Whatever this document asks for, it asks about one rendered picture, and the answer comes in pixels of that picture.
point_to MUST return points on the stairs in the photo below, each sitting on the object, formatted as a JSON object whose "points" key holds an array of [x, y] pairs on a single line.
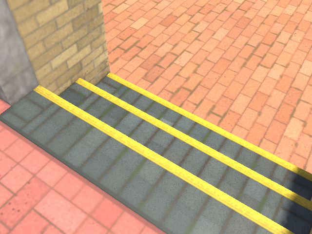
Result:
{"points": [[255, 177]]}

